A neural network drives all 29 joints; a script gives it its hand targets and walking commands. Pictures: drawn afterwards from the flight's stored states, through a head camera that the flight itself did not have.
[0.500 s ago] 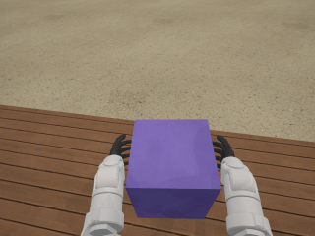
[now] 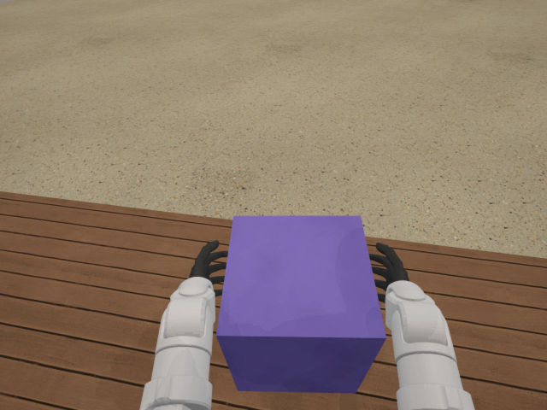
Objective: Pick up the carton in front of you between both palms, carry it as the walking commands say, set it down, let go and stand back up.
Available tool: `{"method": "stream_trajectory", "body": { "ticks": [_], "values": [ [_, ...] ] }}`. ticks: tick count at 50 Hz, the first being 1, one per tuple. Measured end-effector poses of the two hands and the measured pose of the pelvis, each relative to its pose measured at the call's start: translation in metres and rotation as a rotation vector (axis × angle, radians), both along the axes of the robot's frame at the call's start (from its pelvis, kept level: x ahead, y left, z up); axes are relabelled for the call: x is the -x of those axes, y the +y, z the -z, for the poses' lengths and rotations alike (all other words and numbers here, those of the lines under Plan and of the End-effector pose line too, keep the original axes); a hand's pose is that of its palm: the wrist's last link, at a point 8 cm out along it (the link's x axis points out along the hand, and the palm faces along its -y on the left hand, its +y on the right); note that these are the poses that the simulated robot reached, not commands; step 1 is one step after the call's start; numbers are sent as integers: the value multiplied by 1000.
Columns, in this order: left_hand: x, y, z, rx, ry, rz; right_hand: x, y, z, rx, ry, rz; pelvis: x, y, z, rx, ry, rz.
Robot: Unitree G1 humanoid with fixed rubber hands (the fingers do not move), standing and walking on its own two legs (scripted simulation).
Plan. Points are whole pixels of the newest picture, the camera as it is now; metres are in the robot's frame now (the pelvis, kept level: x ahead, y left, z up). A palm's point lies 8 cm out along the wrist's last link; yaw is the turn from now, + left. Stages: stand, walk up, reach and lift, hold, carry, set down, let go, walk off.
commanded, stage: reach and lift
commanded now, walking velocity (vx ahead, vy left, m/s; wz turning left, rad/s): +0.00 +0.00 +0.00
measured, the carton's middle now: (296, 307) +0.30 +0.00 -0.04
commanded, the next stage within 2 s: hold in 0.04 s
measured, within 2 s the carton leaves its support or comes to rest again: neither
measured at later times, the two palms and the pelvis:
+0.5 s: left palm (198, 286) +0.28 +0.15 +0.05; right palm (401, 290) +0.28 -0.15 +0.05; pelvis -0.01 +0.00 +0.00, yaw +0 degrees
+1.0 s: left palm (199, 283) +0.28 +0.15 +0.05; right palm (400, 288) +0.28 -0.15 +0.05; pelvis +0.00 +0.00 +0.00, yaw +0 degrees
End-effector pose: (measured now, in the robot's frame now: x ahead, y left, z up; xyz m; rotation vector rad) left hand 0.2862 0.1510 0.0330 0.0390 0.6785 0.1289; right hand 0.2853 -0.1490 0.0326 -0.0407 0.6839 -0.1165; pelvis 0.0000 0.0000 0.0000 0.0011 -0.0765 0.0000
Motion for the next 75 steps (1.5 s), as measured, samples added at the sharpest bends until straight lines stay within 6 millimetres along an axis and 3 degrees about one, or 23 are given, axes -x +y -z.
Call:
{"method": "stream_trajectory", "body": {
  "ticks": [12,28,56,64,70,75],
  "values": [
    [6,0,-18,6,-32,-3,6,0,-18,-6,-32,7,4,1,-1,0,-31,0],
    [9,0,-17,16,-20,-11,9,-1,-17,-17,-20,15,14,0,1,0,-43,0],
    [4,0,-16,3,-20,-3,4,-1,-15,-3,-20,6,3,0,2,0,2,3],
    [-18,-1,-26,28,-78,-19,-17,-1,-26,-25,-78,28,-21,0,13,0,100,8],
    [-54,-10,-34,40,-52,-18,-48,-10,-31,-42,-52,54,-63,-8,20,8,144,13],
    [-82,-10,-28,60,-2,-54,-85,-10,-30,-48,-2,43,-102,-9,21,-3,177,-30]
  ]
}}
